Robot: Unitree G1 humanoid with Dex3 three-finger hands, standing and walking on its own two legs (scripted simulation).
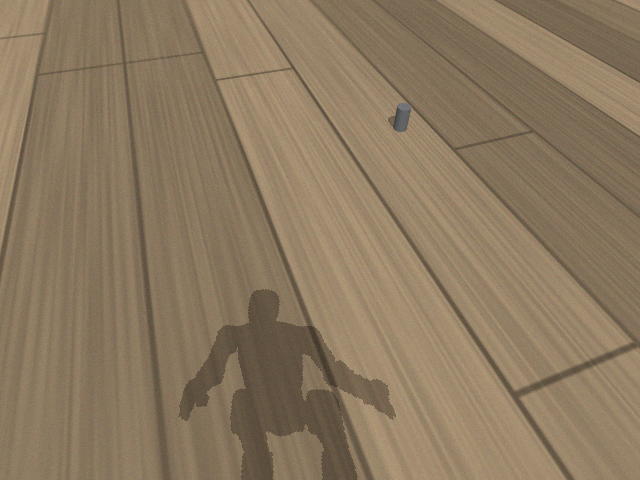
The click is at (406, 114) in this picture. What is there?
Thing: squat round
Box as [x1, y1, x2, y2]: [393, 103, 410, 131]
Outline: 406,103 400,103 397,105 393,128 397,131 403,131 406,129 410,111 410,105
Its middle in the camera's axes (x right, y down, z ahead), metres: +0.47 -0.71 +2.14
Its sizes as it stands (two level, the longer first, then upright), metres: 0.076 0.076 0.134
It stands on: the floor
